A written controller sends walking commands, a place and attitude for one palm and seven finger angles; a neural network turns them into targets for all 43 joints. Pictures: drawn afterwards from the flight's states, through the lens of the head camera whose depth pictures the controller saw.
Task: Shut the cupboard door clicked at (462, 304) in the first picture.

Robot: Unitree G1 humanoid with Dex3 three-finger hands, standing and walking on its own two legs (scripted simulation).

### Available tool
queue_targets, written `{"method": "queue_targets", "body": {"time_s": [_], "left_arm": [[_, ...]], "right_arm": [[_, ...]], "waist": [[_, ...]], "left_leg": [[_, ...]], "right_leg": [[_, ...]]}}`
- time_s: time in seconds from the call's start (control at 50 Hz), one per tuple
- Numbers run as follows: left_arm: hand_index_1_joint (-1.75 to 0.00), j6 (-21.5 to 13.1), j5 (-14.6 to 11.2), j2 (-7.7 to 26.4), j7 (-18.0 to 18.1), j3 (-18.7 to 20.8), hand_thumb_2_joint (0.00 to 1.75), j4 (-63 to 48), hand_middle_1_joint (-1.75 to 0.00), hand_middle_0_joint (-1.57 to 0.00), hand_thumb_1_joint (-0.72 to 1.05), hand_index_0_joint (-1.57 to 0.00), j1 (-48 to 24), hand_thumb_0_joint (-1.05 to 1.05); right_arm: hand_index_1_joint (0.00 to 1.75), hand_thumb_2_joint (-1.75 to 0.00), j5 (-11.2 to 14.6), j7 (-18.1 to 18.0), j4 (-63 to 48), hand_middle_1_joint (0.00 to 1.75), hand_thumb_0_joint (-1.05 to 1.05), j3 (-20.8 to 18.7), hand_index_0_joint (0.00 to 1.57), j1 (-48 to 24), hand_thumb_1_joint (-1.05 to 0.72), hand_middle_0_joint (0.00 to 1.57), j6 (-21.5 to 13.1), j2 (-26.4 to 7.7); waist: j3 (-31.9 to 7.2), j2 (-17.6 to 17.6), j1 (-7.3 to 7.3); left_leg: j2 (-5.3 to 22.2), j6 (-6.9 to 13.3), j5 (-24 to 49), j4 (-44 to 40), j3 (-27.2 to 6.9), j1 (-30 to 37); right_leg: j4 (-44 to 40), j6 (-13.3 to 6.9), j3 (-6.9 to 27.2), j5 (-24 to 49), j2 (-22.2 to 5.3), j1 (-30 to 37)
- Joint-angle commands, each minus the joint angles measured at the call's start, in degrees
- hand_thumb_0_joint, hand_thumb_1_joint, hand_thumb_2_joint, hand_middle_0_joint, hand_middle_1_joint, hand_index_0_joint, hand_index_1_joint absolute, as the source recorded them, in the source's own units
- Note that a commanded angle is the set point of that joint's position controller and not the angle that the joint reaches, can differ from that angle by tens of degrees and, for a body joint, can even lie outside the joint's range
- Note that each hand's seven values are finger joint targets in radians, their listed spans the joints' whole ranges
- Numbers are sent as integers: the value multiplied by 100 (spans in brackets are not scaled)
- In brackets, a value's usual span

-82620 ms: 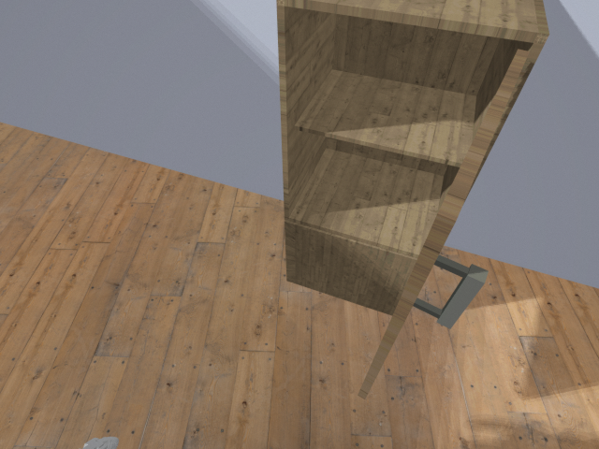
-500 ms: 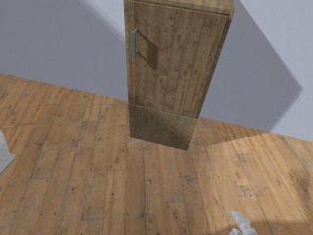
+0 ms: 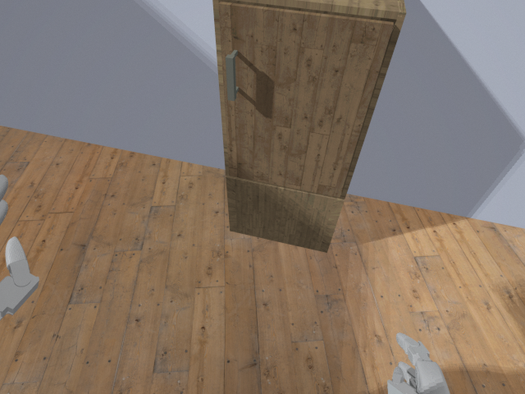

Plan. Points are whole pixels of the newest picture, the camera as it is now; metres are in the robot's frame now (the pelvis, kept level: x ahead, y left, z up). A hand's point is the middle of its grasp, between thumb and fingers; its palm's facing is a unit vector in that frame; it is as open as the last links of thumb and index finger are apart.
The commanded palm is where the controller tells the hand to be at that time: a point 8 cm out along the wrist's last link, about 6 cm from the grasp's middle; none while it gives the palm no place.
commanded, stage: stop stepping back and stand still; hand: left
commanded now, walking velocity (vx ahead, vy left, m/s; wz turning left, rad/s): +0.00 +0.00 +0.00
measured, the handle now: (233, 75) +0.90 +0.13 +0.05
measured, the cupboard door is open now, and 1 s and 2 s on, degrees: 0 0 0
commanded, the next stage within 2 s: let the arm hang, fingers relaxed in 0.60 s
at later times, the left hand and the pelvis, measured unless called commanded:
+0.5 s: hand out of the picture +0.18 +0.29 +0.16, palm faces +0.45 -0.78 -0.42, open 7.5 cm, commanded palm +0.12 +0.32 +0.18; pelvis -0.02 +0.02 +0.00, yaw +0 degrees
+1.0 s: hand out of the picture +0.03 +0.20 -0.16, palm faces -0.05 -0.98 -0.19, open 7.3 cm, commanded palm none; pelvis -0.04 +0.03 +0.00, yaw +0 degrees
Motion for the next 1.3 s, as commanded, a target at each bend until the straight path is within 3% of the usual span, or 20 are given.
{"method": "queue_targets", "body": {"time_s": [0.0,0.06,0.2,0.4,0.46,0.52,0.66,0.68,0.7,0.72,0.74,0.76,0.8,0.84,0.88,0.94,1.02,1.28], "left_arm": [[-30,-363,-26,1050,118,768,90,-1117,-30,-20,90,-20,-83,0],[-30,-371,-29,1154,121,870,90,-1122,-30,-20,90,-20,-116,0],[-30,-359,-10,1005,101,697,90,-1112,-30,-20,90,-20,-232,0],[-30,-342,32,915,89,612,90,-920,-30,-20,90,-20,-434,0],[-30,-361,43,1036,99,722,90,-973,-30,-20,90,-20,-424,0],[-30,-356,46,898,94,606,90,-940,-30,-20,90,-20,-399,0],[-30,-372,33,992,99,711,90,-980,-30,-20,90,-20,-301,0],[-30,419,454,56,-763,-1794,90,3318,-30,-20,90,-20,-522,0],[-30,901,358,-10,-910,-1665,90,3395,-30,-20,90,-20,-625,0],[-30,975,356,-82,-948,-1713,90,3529,-30,-20,90,-20,-849,0],[-30,985,376,-43,-973,-1753,90,3784,-30,-20,90,-20,-1029,0],[-30,951,419,16,-986,-1791,90,4143,-30,-20,90,-20,-1124,0],[-30,935,438,176,-990,-1848,90,4871,-30,-20,90,-20,-1334,0],[-30,950,437,209,-959,-1929,90,5659,-30,-20,90,-20,-1520,0],[-30,984,411,128,-922,-2055,90,6332,-30,-20,90,-20,-1702,0],[-30,1000,380,-43,-899,-2140,90,7171,-30,-20,90,-20,-1737,0],[-30,953,371,-177,-884,-2047,90,7941,-30,-20,90,-20,-1486,0],[-30,924,344,-229,-861,-2069,90,8910,-30,-20,90,-20,-1472,0]], "right_arm": [[30,-90,-6,-12,-838,30,0,-211,20,-394,-90,20,-273,-583],[30,-90,-19,-31,-850,30,0,-212,20,-396,-90,20,-280,-613],[30,-90,-29,-36,-828,30,0,-176,20,-374,-90,20,-329,-588],[30,-90,-34,-23,-769,30,0,-162,20,-366,-90,20,-349,-570],[30,-90,-47,-36,-769,30,0,-183,20,-388,-90,20,-366,-594],[30,-90,-36,-28,-765,30,0,-165,20,-374,-90,20,-373,-566],[30,-90,-46,-36,-777,30,0,-198,20,-382,-90,20,-386,-607],[30,-90,-79,544,480,30,0,-409,20,-870,-90,20,-716,-1693],[30,-90,-67,557,446,30,0,-412,20,-389,-90,20,-344,-1459],[30,-90,-120,554,483,30,0,-366,20,-233,-90,20,-209,-1373],[30,-90,-139,548,476,30,0,-320,20,-322,-90,20,-106,-1413],[30,-90,-180,538,526,30,0,-314,20,-343,-90,20,-52,-1442],[30,-90,-211,541,677,30,0,-280,20,-378,-90,20,50,-1498],[30,-90,-226,548,898,30,0,-244,20,-272,-90,20,180,-1361],[30,-90,-236,549,1129,30,0,-159,20,-192,-90,20,288,-1132],[30,-90,-240,513,1522,30,0,-93,20,-158,-90,20,344,-920],[30,-90,-238,438,1942,30,0,-153,20,16,-90,20,329,-825],[30,-90,-180,338,2652,30,0,-233,20,628,-90,20,310,-747]], "waist": [[-475,397,-5],[-458,474,13],[-490,503,28],[-182,385,37],[-280,441,56],[-243,426,49],[-355,487,56],[351,456,-70],[-123,647,-60],[-185,548,-53],[-70,348,-7],[-133,-116,35],[-207,-723,51],[-282,-1026,2],[-216,-735,-43],[0,82,-17],[-23,790,76],[407,-40,28]], "left_leg": [[167,142,1133,-471,-245,-358],[193,154,1071,-604,-292,-434],[239,186,957,-761,-320,-432],[193,191,-92,-1055,-380,-758],[177,204,-77,-1082,-392,-740],[186,204,-110,-1105,-398,-786],[140,172,267,-1003,-382,-698],[233,206,1612,-58,-447,-868],[273,122,1895,-166,-303,-284],[363,241,1740,-279,-453,-372],[455,351,1498,-441,-606,-632],[478,388,1532,-480,-705,-611],[351,380,1381,-431,-718,-497],[169,327,1074,-320,-606,-164],[53,272,856,-370,-503,24],[125,246,434,-783,-545,4],[153,264,98,-1017,-538,-119],[284,312,129,-1244,-525,97]], "right_leg": [[-334,41,651,1602,-487,645],[-332,72,577,1485,-426,688],[-306,133,463,1432,-350,744],[-566,160,461,544,-307,562],[-556,162,439,598,-303,631],[-538,173,405,610,-289,645],[-511,155,411,920,-309,707],[132,61,203,1662,-742,-158],[-48,-11,547,1361,-722,-358],[163,-20,336,736,-557,-418],[312,1,275,373,-453,-351],[312,-24,303,378,-409,-202],[85,-70,472,602,-562,-4],[-150,-154,734,568,-780,-139],[-379,-178,864,337,-883,-251],[-538,-64,815,-132,-722,-229],[-700,-108,745,133,-649,206],[-986,-118,648,61,-675,123]]}}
